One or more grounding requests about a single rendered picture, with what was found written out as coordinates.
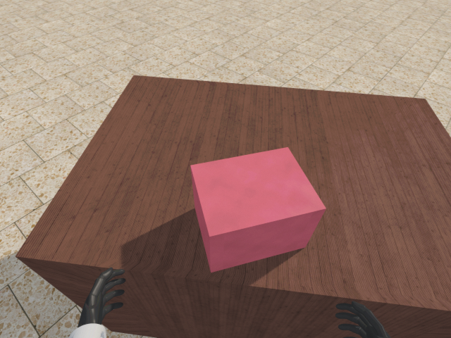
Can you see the robot left hand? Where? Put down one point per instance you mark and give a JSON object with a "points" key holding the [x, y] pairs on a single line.
{"points": [[94, 309]]}

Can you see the pedestal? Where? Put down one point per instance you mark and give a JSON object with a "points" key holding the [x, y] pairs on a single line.
{"points": [[380, 164]]}

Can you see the robot right hand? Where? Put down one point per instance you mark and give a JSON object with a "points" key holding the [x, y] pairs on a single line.
{"points": [[369, 325]]}

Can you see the carton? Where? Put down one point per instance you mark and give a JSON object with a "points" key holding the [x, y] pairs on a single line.
{"points": [[253, 207]]}

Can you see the left robot forearm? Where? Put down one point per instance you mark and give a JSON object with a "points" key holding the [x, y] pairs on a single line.
{"points": [[91, 330]]}

